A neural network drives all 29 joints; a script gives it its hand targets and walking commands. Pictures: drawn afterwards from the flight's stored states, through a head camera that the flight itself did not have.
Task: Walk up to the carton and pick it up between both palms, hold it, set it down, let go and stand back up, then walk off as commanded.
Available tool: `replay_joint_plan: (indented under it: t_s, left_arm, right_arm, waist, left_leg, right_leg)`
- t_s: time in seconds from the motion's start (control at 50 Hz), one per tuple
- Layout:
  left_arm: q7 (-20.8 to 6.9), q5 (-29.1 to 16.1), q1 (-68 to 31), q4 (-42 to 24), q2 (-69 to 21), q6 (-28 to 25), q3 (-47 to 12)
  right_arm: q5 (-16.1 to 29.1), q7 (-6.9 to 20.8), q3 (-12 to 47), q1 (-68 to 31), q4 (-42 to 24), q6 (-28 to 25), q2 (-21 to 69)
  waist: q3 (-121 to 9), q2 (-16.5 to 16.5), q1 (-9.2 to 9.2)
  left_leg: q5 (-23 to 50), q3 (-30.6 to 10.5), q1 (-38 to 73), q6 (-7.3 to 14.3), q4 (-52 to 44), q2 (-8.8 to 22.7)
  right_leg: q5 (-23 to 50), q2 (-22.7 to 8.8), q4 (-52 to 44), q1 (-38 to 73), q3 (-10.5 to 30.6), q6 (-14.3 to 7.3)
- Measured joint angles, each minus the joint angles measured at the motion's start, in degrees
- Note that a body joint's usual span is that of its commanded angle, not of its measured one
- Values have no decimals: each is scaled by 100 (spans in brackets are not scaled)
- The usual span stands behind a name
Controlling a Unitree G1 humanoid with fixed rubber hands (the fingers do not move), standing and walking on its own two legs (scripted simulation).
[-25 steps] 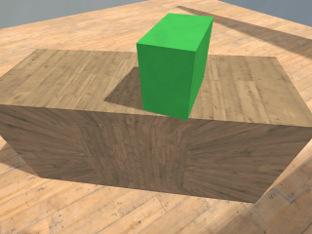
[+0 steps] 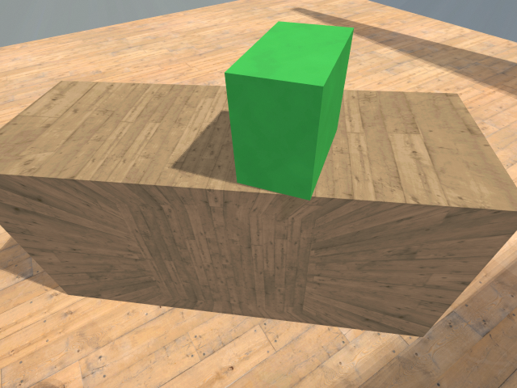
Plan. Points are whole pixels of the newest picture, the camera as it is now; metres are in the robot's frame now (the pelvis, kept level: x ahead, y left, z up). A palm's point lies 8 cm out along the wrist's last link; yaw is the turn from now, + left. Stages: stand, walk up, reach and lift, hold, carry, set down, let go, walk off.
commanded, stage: stand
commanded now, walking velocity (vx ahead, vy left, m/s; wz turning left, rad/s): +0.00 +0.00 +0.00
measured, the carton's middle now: (293, 107) +0.74 -0.05 +0.08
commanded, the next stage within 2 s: walk up in 0.64 s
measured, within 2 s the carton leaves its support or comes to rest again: neither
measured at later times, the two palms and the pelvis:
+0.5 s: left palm out of the picture +0.08 +0.25 -0.12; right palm out of the picture +0.10 -0.25 -0.12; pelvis +0.00 +0.00 +0.00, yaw +0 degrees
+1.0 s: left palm out of the picture +0.07 +0.26 -0.12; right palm out of the picture +0.08 -0.26 -0.12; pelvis -0.01 +0.00 +0.00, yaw +0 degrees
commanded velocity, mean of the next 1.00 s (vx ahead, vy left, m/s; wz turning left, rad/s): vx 0.00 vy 0.00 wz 0.00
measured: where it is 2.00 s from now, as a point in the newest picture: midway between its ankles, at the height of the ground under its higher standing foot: outside the picture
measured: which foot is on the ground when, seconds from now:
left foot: down 0.00-1.00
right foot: down 0.00-1.00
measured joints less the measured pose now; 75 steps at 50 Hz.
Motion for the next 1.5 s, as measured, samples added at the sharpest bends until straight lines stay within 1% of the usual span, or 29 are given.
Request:
replay_joint_plan:
  t_s: [0.88,1.12,1.14,1.2,1.24,1.26,1.28,1.32,1.36,1.4,1.44,1.48,1.5]
  left_arm:
    - [1,0,-1,108,23,0,-40]
    - [56,0,-1,110,258,131,-37]
    - [56,0,-2,111,278,149,-26]
    - [57,0,-1,111,319,222,17]
    - [56,0,4,107,330,231,43]
    - [56,0,14,106,334,229,54]
    - [55,0,15,109,332,229,36]
    - [53,0,40,110,332,229,8]
    - [54,0,43,109,333,218,19]
    - [55,0,43,107,332,174,17]
    - [55,0,43,108,331,140,16]
    - [54,0,43,108,329,137,12]
    - [55,0,39,109,333,137,12]
  right_arm:
    - [39,-7,-1,-14,53,76,-20]
    - [83,3,0,-21,52,359,-111]
    - [80,6,0,-21,52,361,-111]
    - [64,6,0,-21,53,379,-113]
    - [54,6,0,-30,53,406,-125]
    - [54,6,0,-45,52,415,-137]
    - [54,6,-1,-89,54,434,-162]
    - [54,0,-1,-127,55,468,-184]
    - [54,5,-1,-125,54,512,-211]
    - [46,11,-1,-124,50,499,-269]
    - [33,19,-1,-123,48,461,-331]
    - [17,19,0,-119,45,417,-374]
    - [-9,21,1,-121,47,379,-377]
  waist:
    - [5,-3,0]
    - [92,-67,1]
    - [96,-76,4]
    - [113,-90,31]
    - [108,-89,85]
    - [109,-84,112]
    - [153,-26,134]
    - [209,27,137]
    - [227,46,120]
    - [226,72,84]
    - [223,93,43]
    - [218,100,1]
    - [232,61,-27]
  left_leg:
    - [9,0,-5,-1,-63,0]
    - [-59,1,-554,34,539,0]
    - [-59,5,-600,36,590,1]
    - [-64,18,-715,36,749,1]
    - [-88,23,-833,2,908,3]
    - [-132,26,-928,-21,1054,7]
    - [-235,16,-1022,-1,1242,50]
    - [-690,18,-1174,107,1711,57]
    - [-862,18,-1256,170,2216,58]
    - [-924,14,-1221,200,2430,59]
    - [-1063,10,-1072,210,2305,60]
    - [-1124,5,-737,233,1677,62]
    - [-1068,14,-635,194,1402,37]
  right_leg:
    - [15,0,-71,-2,0,-3]
    - [-51,0,530,-551,-1,-24]
    - [-136,1,656,-629,-2,-65]
    - [-774,1,1456,-835,-4,-174]
    - [-908,-1,1662,-772,4,-236]
    - [-858,-4,1455,-653,13,-248]
    - [-761,37,1462,-681,5,-197]
    - [-768,79,1610,-780,9,-185]
    - [-733,91,1601,-820,10,-208]
    - [-668,92,1569,-891,7,-219]
    - [-611,94,1566,-1004,4,-209]
    - [-571,96,1580,-1114,-1,-173]
    - [-559,67,1597,-1160,11,-148]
